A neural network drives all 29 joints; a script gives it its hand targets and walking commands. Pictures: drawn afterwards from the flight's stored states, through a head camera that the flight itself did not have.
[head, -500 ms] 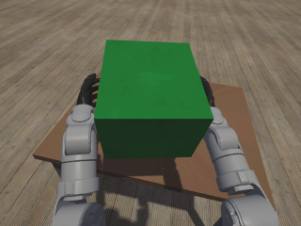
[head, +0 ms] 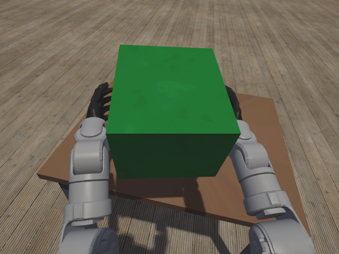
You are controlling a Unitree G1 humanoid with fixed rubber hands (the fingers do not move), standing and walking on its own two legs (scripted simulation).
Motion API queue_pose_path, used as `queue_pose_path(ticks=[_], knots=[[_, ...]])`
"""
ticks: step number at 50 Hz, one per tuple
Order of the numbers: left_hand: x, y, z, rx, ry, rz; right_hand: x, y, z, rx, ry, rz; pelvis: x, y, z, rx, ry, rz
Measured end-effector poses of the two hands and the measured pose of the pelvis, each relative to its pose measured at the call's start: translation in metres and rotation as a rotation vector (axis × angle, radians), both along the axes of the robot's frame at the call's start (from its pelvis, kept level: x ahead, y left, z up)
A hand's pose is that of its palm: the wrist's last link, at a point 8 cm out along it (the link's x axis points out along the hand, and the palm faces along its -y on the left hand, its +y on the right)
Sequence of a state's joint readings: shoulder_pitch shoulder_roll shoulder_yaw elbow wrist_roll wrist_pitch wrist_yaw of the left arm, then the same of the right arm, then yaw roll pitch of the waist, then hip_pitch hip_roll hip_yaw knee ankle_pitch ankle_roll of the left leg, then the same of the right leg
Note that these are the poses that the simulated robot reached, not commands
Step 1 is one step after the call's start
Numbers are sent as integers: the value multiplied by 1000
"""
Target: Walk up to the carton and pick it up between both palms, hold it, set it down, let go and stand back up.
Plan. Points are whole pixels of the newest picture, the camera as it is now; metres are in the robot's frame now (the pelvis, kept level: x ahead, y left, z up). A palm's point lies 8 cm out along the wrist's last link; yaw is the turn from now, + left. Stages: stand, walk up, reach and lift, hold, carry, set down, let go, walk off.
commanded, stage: hold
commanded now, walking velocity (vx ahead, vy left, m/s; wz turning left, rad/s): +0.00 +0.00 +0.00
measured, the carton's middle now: (167, 110) +0.36 +0.00 +0.20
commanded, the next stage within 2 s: set down in 0.24 s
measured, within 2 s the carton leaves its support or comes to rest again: neither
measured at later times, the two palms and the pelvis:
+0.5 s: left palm (97, 113) +0.36 +0.15 +0.19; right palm (231, 116) +0.37 -0.15 +0.18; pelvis +0.00 +0.00 +0.00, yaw +0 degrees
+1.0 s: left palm (109, 122) +0.39 +0.14 +0.14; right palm (229, 127) +0.38 -0.16 +0.13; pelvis +0.02 +0.00 +0.00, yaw +1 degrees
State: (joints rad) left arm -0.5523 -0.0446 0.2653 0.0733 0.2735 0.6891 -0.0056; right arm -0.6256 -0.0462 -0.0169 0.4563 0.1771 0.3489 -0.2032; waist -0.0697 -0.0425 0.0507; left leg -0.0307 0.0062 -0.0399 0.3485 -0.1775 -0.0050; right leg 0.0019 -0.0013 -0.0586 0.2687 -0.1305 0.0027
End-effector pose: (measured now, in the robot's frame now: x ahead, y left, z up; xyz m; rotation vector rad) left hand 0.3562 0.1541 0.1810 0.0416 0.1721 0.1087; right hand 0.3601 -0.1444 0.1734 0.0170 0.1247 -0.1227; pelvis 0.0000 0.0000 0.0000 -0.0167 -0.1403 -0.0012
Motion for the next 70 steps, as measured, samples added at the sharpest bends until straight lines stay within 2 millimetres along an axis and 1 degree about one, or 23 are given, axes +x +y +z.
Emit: queue_pose_path(ticks=[19, 24, 27, 31, 36, 40, 45, 50, 55, 64, 70], knots=[[1, 0, 2, -2, -18, -1, 0, 0, 2, 3, -18, -3, 0, 0, 0, 0, 0, 1], [6, -1, 8, 0, -65, -5, 4, -1, 7, -5, -68, -7, 1, 0, 0, 4, -9, 0], [10, -1, 9, 9, -83, -14, 7, -1, 4, -19, -91, -8, 4, 0, 0, 7, -18, -1], [15, 0, 0, 17, -78, -28, 9, 0, -11, -32, -88, -13, 8, -1, 1, 9, -24, 1], [20, 0, -22, 21, -45, -32, 12, 0, -37, -36, -60, -16, 12, -2, 1, 5, -16, 9], [23, -3, -37, 24, -40, -31, 14, -3, -47, -45, -60, -20, 15, -2, 1, 1, 2, 12], [31, -10, -45, 24, -44, -35, 19, -9, -49, -59, -66, -31, 17, -3, 1, -2, 25, 13], [38, -14, -44, 24, -42, -45, 23, -14, -47, -64, -63, -43, 20, -3, 1, -3, 38, 9], [42, -14, -44, 24, -32, -46, 26, -13, -47, -65, -54, -44, 22, -2, 2, -2, 39, 5], [45, -10, -57, 19, -3, -48, 28, -10, -59, -57, -27, -44, 22, 0, 2, -1, 50, 4], [49, -14, -64, 16, 10, -55, 30, -13, -67, -50, -15, -53, 22, 0, 2, 0, 69, -1]])
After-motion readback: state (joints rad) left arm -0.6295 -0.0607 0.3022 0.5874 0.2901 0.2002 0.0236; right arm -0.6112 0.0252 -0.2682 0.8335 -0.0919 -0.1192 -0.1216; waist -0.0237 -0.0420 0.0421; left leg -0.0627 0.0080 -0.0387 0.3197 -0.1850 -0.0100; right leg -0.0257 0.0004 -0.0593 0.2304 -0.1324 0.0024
